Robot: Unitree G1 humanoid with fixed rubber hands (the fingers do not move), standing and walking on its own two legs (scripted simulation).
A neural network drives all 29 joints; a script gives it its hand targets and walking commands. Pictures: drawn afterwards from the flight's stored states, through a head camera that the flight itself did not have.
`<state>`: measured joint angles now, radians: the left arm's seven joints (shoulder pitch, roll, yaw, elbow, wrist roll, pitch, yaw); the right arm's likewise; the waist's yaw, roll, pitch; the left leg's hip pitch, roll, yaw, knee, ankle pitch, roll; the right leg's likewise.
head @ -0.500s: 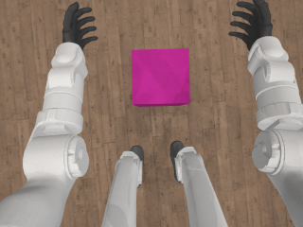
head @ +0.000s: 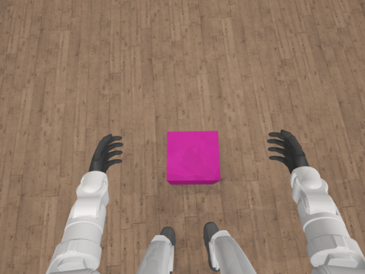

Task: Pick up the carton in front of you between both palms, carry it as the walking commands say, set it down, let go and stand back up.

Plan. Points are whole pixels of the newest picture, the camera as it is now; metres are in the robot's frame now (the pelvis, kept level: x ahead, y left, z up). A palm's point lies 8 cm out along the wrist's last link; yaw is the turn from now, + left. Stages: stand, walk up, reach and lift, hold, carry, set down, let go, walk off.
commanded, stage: let go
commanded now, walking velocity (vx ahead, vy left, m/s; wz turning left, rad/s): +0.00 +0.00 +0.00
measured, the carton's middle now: (192, 160) +0.44 -0.02 -0.60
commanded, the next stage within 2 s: stand in 0.86 s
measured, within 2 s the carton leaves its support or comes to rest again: neither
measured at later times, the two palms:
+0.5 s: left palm (52, 252) +0.20 +0.25 -0.02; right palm (328, 245) +0.19 -0.22 -0.02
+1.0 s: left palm (40, 261) +0.18 +0.27 -0.03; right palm (349, 245) +0.18 -0.26 -0.02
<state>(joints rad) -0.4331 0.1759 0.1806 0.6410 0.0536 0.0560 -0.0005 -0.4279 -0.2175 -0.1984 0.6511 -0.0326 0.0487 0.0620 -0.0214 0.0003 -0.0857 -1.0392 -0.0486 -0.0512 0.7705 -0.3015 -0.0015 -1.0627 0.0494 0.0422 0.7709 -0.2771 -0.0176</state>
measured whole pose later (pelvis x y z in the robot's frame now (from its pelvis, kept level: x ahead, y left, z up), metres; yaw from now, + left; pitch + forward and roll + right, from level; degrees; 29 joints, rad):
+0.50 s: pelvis +0.03 +0.01 +0.05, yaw -1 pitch +0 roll +0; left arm 0.23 0.21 0.05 0.44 0.00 0.06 -0.06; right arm 0.23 -0.22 -0.04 0.44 0.00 0.06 0.07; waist 0.00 0.01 0.05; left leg -0.18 -0.04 -0.05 0.44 -0.27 0.03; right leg -0.20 0.03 0.06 0.43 -0.24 -0.01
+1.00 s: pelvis +0.03 +0.01 +0.05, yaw +0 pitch -1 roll +0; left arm 0.21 0.28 0.05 0.61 0.04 0.05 0.00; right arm 0.20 -0.29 -0.05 0.57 -0.03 0.07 0.00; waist 0.00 0.01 0.03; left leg -0.17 -0.03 -0.05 0.52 -0.33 0.02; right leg -0.19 0.04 0.04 0.51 -0.30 -0.02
